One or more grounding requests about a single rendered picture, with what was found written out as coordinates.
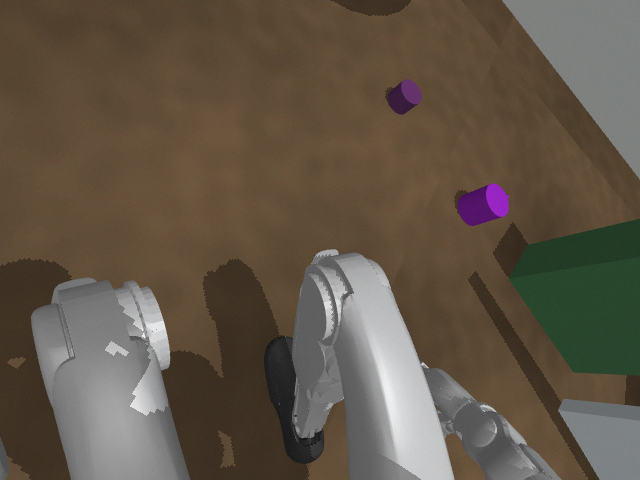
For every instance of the right robot hand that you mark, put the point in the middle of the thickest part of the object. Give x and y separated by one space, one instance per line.
448 396

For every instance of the right robot foot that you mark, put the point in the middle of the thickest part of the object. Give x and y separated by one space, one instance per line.
281 377

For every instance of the right robot arm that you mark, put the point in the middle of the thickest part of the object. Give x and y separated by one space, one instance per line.
496 446

